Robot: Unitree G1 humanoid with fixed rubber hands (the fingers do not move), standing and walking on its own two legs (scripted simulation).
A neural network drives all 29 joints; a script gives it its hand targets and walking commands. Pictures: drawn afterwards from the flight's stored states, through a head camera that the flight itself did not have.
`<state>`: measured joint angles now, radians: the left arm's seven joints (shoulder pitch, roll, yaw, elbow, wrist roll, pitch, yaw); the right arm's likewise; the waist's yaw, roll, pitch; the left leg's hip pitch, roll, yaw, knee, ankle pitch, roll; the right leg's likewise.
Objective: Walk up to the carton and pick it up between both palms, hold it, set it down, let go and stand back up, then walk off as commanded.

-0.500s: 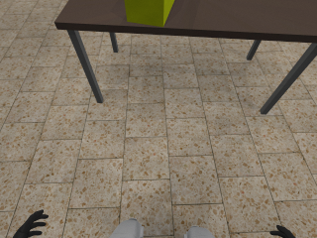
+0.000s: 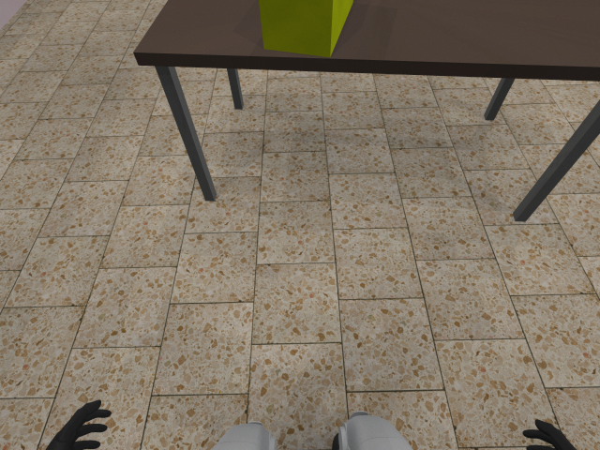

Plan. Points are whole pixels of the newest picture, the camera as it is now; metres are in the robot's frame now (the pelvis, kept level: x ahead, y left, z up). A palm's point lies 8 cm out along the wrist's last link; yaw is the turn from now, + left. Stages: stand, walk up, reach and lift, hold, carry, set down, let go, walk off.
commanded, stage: walk off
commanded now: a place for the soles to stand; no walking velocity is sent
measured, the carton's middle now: out of the picture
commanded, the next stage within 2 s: stand in 1.54 s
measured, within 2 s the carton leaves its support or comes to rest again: neither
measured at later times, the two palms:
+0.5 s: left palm out of the picture +0.01 +0.33 -0.09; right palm out of the picture -0.06 -0.31 -0.05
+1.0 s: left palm out of the picture -0.01 +0.40 -0.08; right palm out of the picture -0.01 -0.28 -0.06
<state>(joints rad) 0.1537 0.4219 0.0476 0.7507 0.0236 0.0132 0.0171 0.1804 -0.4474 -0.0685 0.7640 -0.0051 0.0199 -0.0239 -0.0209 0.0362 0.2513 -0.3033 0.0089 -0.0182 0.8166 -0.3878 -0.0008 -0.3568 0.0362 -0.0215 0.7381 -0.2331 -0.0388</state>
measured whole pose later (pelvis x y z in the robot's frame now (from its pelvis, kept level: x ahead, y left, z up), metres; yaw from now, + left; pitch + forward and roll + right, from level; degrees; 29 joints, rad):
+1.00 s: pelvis -0.08 +0.05 +0.01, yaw -1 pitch -5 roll +0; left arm 0.26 0.53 0.07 0.87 0.02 -0.02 0.00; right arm 0.27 -0.40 -0.07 0.86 -0.03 -0.02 0.03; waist 0.03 -0.06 0.08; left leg -0.29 0.00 0.05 0.67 -0.30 0.02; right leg -0.24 -0.07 0.12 0.77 -0.43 -0.01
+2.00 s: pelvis -0.08 +0.02 +0.03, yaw -3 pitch -3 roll +1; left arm 0.11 0.40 -0.02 0.99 0.02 -0.02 -0.02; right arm 0.16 -0.39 -0.02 1.02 0.00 -0.03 0.01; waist 0.00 -0.04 0.05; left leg -0.13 0.00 0.01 0.43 -0.25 -0.01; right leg -0.26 -0.02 0.00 0.45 -0.14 0.00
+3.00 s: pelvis -0.05 +0.01 +0.04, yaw -3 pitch -2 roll +1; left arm 0.03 0.40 -0.02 1.10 0.01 -0.01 0.00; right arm 0.09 -0.38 -0.01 1.10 -0.01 0.00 0.01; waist -0.01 0.00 0.05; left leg -0.03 0.02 0.01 0.30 -0.23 -0.03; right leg -0.20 0.00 0.00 0.39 -0.16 -0.01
